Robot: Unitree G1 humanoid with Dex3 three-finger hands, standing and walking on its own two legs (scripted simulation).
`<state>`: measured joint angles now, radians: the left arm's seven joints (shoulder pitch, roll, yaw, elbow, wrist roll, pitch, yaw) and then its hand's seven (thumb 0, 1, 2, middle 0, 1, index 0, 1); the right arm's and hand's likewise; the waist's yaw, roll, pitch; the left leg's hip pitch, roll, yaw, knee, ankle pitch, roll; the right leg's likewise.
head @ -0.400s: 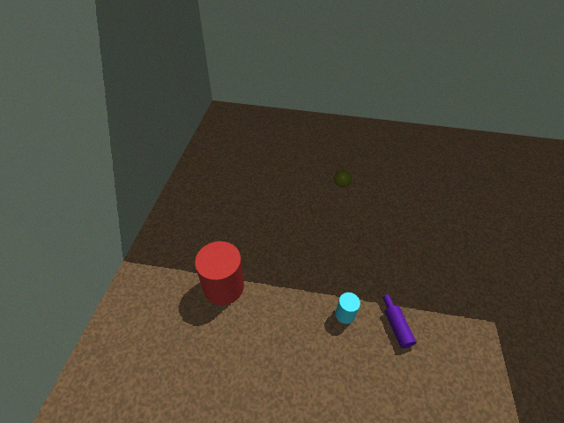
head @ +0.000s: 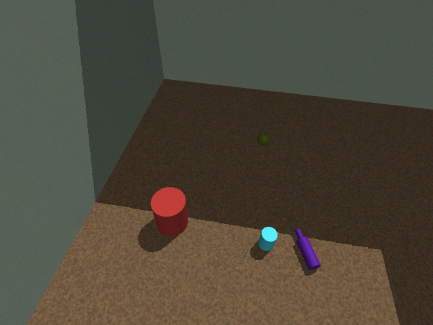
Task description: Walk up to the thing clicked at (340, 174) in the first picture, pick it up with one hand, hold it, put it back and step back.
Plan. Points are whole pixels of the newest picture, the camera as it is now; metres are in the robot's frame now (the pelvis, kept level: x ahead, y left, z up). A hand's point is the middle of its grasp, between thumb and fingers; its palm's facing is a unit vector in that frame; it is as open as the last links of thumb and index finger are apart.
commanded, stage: stand
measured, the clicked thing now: (264, 139) +1.33 -0.30 -0.74
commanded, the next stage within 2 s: walk up in 0.72 s
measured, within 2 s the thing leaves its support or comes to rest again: neither
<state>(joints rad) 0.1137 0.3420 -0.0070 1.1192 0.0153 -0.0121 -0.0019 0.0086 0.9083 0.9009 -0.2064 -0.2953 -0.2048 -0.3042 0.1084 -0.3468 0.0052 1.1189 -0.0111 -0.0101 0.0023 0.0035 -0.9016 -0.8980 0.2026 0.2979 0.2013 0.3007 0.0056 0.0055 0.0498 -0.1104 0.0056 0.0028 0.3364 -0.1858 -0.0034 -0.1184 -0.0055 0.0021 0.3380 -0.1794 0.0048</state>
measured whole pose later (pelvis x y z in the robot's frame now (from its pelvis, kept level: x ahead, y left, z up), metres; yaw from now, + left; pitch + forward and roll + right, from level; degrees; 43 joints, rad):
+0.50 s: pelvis +0.00 +0.00 +0.00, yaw +0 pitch -2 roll +0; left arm 0.12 0.34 -0.01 1.12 0.01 -0.01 0.00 0.01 0.91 0.90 -0.21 -0.30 -0.21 -0.30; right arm 0.11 -0.35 0.01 1.12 -0.01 -0.01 0.00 0.00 -0.90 -0.90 0.20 0.30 0.20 0.30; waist 0.00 0.01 0.05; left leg -0.11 0.01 0.00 0.33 -0.19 0.00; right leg -0.11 0.00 0.00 0.33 -0.18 0.01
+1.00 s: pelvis -0.01 +0.04 -0.01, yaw -17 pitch -1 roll -1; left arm 0.25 0.38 0.05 0.88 0.06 0.04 0.00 0.01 0.91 0.90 -0.21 -0.30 -0.21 -0.30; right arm 0.06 -0.40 -0.10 0.87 -0.02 0.02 0.03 0.00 -0.90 -0.90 0.20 0.30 0.20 0.30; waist 0.02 0.01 0.13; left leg -0.22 -0.02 0.09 0.55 -0.32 0.08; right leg -0.41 0.06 0.11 0.78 -0.39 0.01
